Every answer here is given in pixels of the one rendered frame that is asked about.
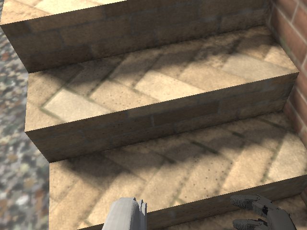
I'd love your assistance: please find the left robot thigh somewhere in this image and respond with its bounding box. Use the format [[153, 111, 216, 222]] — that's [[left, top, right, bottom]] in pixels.
[[102, 197, 147, 230]]

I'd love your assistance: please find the robot right hand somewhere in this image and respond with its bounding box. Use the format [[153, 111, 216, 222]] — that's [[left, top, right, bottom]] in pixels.
[[225, 194, 296, 230]]

